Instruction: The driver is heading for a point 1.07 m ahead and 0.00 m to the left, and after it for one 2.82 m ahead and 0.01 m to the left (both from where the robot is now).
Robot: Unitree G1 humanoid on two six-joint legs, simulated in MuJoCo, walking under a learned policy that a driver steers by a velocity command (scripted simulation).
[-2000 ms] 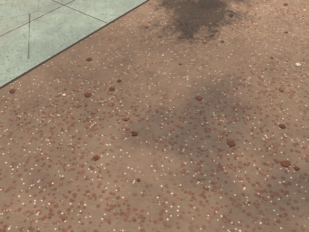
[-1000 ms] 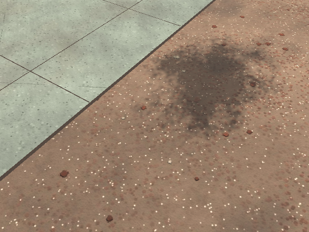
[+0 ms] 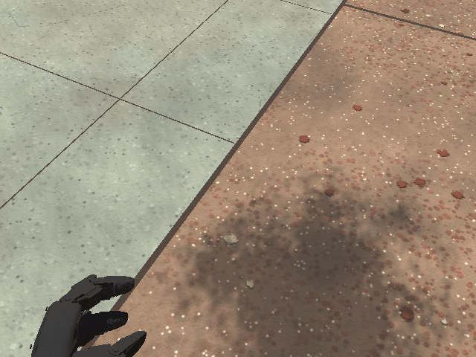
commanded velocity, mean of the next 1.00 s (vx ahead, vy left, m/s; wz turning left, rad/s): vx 0.97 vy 0.00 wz -0.09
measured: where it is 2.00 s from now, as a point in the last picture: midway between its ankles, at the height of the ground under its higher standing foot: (168, 128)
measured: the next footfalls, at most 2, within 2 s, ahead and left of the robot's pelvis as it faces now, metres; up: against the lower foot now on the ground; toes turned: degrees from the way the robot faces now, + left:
right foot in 0.12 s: +0.35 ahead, -0.16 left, +0.00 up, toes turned +15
left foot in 0.56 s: +0.67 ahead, +0.26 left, +0.00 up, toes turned +13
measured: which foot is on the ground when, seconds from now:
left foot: down 0.00-0.14, up 0.16-0.54, down 0.56-0.98, up 1.00-1.00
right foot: up 0.00-0.10, down 0.12-0.58, up 0.60-0.98, down 1.00-1.00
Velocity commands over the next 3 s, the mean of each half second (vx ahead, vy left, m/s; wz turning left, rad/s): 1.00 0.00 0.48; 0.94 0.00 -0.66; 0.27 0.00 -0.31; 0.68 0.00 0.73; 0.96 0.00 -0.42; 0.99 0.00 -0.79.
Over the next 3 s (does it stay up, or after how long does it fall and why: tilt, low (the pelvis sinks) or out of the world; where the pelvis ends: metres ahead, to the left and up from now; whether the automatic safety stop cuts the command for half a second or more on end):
stays up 2.36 0.19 -0.01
